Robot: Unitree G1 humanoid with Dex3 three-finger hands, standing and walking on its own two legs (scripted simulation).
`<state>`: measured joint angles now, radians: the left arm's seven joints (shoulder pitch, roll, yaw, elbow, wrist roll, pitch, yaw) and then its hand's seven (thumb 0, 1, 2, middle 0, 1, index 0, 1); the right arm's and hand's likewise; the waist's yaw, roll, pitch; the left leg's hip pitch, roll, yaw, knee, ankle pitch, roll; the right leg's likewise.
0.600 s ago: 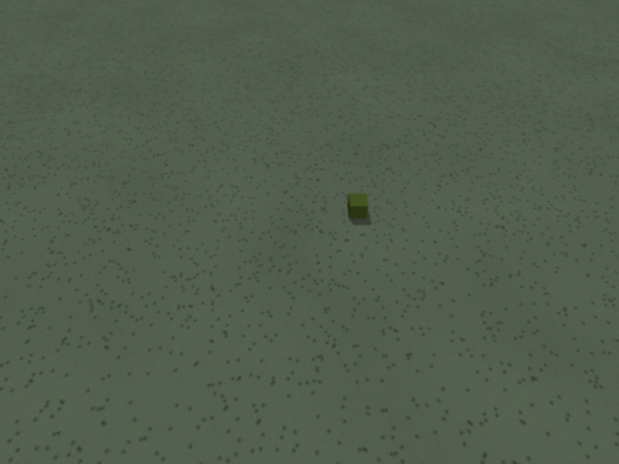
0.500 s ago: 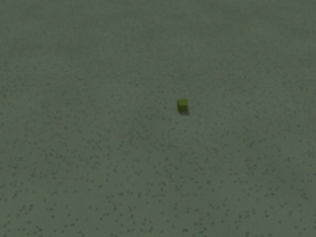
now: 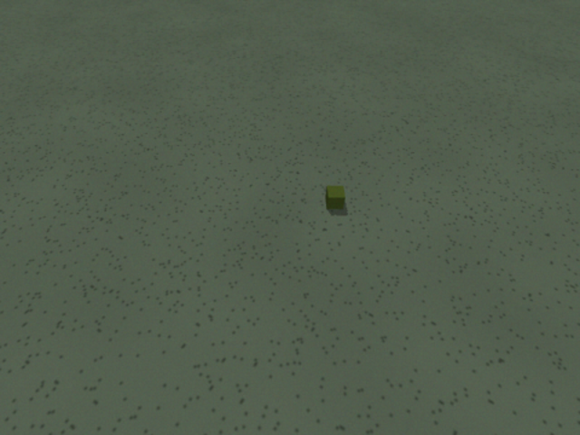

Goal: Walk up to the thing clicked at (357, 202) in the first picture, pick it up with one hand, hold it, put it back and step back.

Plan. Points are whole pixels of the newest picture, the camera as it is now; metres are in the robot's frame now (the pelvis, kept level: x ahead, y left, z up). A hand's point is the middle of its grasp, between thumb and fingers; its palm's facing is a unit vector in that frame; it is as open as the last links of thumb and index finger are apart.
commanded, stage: stand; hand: left
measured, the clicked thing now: (335, 197) +1.24 -0.22 -0.74
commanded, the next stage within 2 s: walk up in 0.52 s
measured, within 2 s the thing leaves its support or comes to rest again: neither
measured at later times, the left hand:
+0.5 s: hand out of the picture +0.07 +0.25 -0.16, palm faces -0.01 -0.94 -0.33, open 7.4 cm
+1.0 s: hand (187, 416) +0.19 +0.17 -0.15, palm faces -0.18 -0.90 -0.39, open 7.4 cm
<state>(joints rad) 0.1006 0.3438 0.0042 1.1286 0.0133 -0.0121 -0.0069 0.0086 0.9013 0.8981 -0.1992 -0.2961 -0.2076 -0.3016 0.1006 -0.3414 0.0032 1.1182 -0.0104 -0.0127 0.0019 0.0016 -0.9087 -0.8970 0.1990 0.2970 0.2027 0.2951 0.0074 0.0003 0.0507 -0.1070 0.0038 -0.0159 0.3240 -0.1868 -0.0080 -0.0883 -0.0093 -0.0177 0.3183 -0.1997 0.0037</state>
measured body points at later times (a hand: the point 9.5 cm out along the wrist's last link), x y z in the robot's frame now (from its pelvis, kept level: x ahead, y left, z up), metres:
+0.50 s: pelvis +0.00 +0.00 +0.00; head +0.01 +0.00 +0.45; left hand +0.07 +0.30 -0.13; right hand +0.08 -0.29 -0.13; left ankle -0.01 +0.12 -0.75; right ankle -0.02 -0.12 -0.75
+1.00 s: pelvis +0.09 -0.10 -0.02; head +0.10 -0.13 +0.43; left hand +0.19 +0.21 -0.12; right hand +0.10 -0.45 -0.14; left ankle +0.09 +0.04 -0.69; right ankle +0.10 -0.22 -0.75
